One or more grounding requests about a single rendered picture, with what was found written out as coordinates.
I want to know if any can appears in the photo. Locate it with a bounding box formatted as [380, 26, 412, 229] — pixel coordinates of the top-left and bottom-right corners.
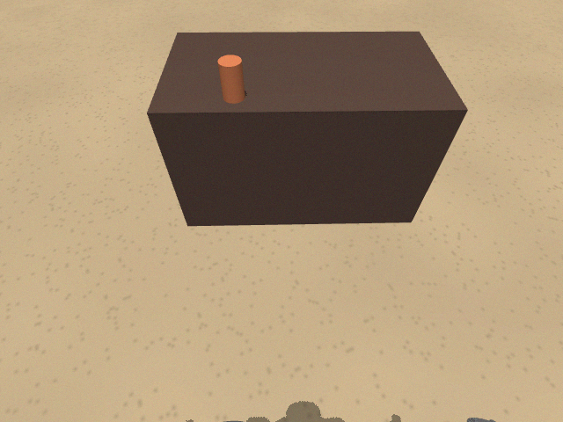
[217, 55, 245, 104]

